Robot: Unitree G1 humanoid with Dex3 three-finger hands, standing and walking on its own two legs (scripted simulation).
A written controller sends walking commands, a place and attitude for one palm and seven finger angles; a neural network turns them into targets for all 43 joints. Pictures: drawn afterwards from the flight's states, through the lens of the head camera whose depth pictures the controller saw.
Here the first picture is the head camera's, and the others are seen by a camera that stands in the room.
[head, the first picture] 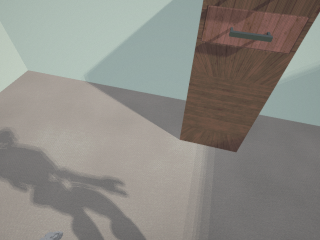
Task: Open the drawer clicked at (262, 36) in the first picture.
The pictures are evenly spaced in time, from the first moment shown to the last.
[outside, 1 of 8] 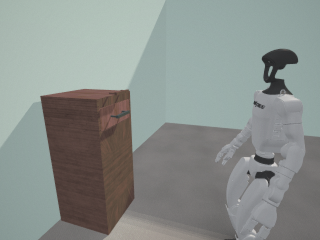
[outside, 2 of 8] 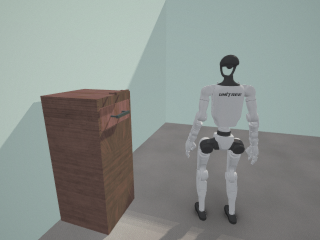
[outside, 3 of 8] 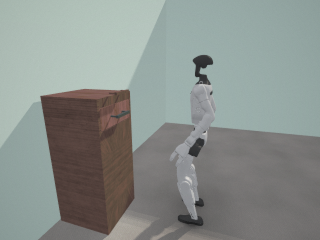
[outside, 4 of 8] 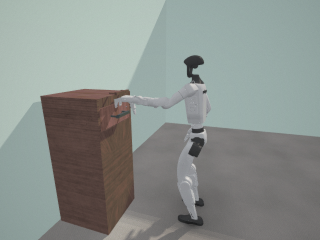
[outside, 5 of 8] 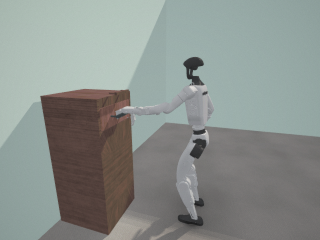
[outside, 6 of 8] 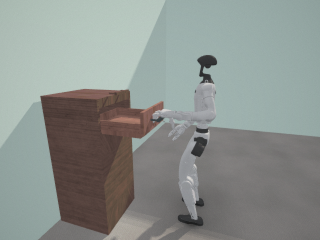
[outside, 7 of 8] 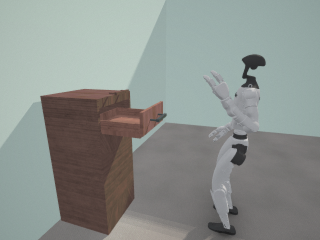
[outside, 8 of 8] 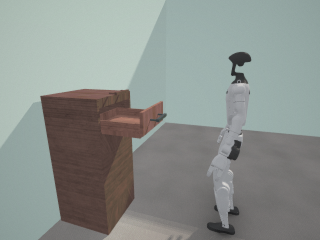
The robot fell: no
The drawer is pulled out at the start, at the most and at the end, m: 0.00 0.30 0.29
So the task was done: yes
